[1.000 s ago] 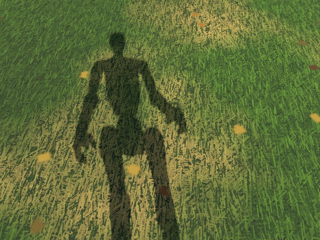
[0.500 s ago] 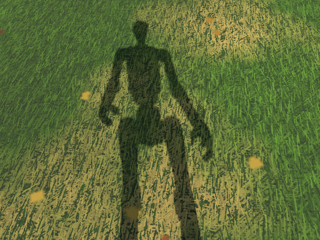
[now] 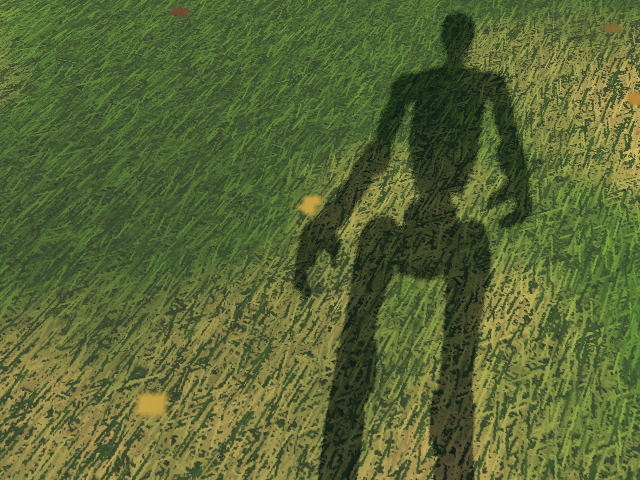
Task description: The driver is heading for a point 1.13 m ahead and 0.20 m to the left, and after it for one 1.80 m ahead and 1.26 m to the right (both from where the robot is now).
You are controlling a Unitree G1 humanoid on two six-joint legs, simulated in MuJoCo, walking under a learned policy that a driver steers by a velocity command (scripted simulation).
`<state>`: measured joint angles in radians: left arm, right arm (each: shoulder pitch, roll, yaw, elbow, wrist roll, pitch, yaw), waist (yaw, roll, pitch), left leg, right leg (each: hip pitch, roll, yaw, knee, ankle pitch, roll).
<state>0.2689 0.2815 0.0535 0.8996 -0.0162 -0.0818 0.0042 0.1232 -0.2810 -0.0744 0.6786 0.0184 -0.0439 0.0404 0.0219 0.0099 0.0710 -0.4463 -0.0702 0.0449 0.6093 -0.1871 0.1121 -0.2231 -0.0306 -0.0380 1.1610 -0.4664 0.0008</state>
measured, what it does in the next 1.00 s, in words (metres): walks ahead, turning left: right foot, then left foot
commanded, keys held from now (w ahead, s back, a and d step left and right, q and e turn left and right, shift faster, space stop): w+q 0.56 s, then w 0.44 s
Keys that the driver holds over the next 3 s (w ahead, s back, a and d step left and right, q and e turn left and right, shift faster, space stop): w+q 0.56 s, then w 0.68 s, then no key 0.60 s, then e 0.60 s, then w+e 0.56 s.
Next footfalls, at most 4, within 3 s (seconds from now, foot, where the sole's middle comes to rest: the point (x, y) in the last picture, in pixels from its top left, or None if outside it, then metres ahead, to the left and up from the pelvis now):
0.38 right None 0.40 -0.13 -0.76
0.90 left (236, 418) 0.55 0.22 -0.76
1.38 right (286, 273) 0.92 0.14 -0.76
1.72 left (194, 323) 0.78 0.34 -0.76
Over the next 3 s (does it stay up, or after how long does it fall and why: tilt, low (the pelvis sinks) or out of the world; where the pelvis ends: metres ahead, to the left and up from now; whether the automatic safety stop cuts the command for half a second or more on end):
stays up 0.95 0.19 0.01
